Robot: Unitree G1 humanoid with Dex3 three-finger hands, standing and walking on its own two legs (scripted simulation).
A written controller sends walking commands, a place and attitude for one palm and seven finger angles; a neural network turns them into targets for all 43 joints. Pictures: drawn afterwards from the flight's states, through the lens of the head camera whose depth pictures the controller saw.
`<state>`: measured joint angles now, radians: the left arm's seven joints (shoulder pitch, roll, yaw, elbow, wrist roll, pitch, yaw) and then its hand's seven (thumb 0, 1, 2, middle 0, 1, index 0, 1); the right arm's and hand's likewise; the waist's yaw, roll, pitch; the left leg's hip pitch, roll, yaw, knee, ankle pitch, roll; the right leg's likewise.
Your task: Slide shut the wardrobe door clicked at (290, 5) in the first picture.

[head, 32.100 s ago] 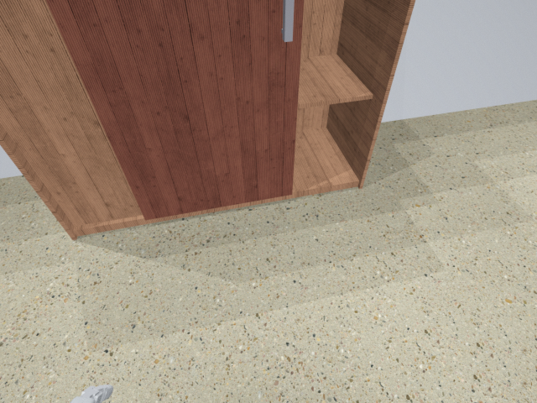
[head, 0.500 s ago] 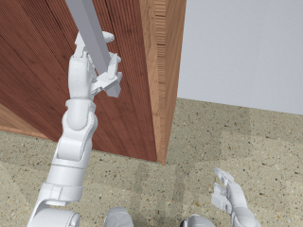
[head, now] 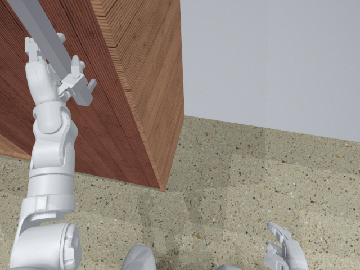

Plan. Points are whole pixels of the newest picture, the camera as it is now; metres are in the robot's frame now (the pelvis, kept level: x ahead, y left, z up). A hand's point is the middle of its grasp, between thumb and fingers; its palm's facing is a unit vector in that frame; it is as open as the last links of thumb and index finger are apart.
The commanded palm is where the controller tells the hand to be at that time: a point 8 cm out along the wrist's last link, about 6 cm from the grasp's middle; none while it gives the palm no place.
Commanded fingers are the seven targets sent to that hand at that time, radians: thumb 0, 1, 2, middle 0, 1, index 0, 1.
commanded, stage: step sideways, sliding the door along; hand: left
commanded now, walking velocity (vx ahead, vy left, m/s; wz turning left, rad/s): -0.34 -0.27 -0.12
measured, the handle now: (61, 43) +0.45 +0.29 +0.21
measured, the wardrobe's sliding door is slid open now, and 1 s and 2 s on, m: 0.00 0.00 0.00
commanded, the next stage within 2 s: stop walking and hold the door there in 0.22 s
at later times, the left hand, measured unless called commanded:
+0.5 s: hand (74, 77) +0.41 +0.26 +0.17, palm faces +0.57 -0.76 -0.29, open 7.4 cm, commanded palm +0.36 +0.27 +0.17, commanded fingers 0.00 0.90 0.90 -0.45 -1.40 -0.45 -1.40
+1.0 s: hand (75, 77) +0.41 +0.26 +0.17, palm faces +0.53 -0.82 -0.24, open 7.3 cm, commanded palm +0.36 +0.27 +0.17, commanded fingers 0.00 0.90 0.90 -0.45 -1.40 -0.45 -1.40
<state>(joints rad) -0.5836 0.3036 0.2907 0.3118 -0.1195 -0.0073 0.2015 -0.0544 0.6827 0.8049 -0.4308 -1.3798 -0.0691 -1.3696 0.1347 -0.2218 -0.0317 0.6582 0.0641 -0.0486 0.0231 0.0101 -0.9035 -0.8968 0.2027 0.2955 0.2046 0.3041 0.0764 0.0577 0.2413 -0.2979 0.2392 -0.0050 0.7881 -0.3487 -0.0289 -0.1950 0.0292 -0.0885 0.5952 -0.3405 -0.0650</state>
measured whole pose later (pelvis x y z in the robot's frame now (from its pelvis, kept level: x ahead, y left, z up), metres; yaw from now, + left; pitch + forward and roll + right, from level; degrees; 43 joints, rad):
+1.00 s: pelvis +0.06 -0.04 +0.01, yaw -9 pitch -1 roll +0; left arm -0.12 0.47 0.47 0.32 -0.06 -0.08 0.19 -0.12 0.61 0.74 -0.38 -1.36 -0.13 -1.31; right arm 0.27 -0.29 0.00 0.71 0.03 -0.05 -0.08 0.01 -0.90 -0.90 0.20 0.30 0.21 0.30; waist 0.00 0.02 -0.05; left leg -0.18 0.04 0.12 0.45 -0.25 0.01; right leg -0.23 0.02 0.01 0.43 -0.19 -0.01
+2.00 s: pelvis +0.05 -0.01 +0.01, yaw -8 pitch +0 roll -1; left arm -0.12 0.37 0.39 0.19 -0.07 -0.07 0.22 -0.11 0.67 0.74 -0.35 -1.36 -0.06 -1.29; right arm 0.18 -0.27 0.00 0.66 0.03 -0.01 -0.09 0.01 -0.90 -0.90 0.21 0.30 0.21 0.30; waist 0.02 0.05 0.00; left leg -0.21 0.00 0.13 0.46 -0.25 0.05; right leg -0.24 -0.03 0.01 0.42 -0.17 0.04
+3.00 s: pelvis +0.05 +0.14 +0.03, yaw -7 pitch -3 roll -4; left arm -0.19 0.21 0.02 -0.06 -0.05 0.04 0.16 -0.02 0.68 0.81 -0.42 -1.40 -0.09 -1.34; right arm 0.13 -0.14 0.06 0.69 0.01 -0.06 -0.02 0.01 -0.90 -0.90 0.21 0.30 0.21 0.30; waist 0.07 0.00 0.07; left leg -0.10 -0.03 -0.06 0.25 -0.09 0.06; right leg -0.46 0.02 0.01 1.02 -0.28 0.03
